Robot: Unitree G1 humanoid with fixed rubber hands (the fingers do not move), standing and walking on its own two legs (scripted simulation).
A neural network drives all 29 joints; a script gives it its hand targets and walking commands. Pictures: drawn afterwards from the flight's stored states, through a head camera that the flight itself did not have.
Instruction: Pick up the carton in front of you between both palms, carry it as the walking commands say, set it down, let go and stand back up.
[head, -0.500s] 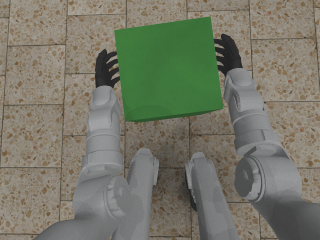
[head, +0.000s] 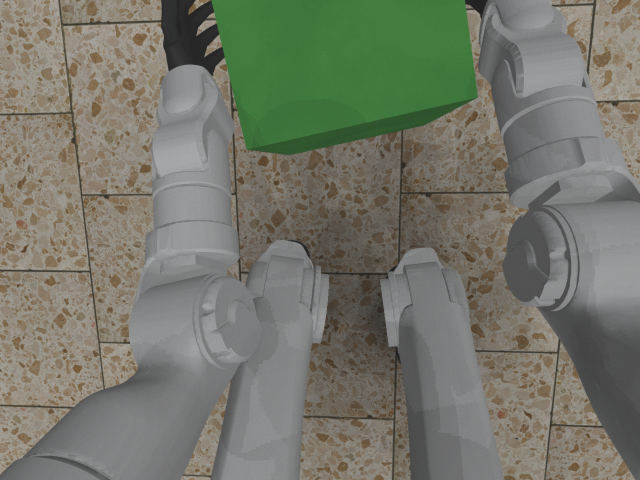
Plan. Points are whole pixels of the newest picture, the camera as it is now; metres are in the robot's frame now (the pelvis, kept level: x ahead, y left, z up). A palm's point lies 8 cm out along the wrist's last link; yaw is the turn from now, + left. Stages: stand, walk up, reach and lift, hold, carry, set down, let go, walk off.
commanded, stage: set down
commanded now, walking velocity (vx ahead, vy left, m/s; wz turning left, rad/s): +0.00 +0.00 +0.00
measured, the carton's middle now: (340, 48) +0.54 +0.03 -0.22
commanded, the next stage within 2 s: none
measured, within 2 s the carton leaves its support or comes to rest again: rests again in 0.76 s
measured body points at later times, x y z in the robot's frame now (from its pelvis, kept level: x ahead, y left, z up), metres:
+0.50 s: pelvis +0.01 -0.01 -0.05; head +0.38 -0.02 +0.20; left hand +0.52 +0.19 -0.22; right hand +0.59 -0.11 -0.23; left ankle +0.12 +0.13 -0.41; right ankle +0.08 -0.11 -0.41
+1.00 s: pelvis +0.00 -0.01 -0.07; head +0.37 -0.03 +0.19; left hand +0.52 +0.20 -0.24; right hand +0.58 -0.11 -0.24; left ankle +0.12 +0.13 -0.41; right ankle +0.09 -0.11 -0.41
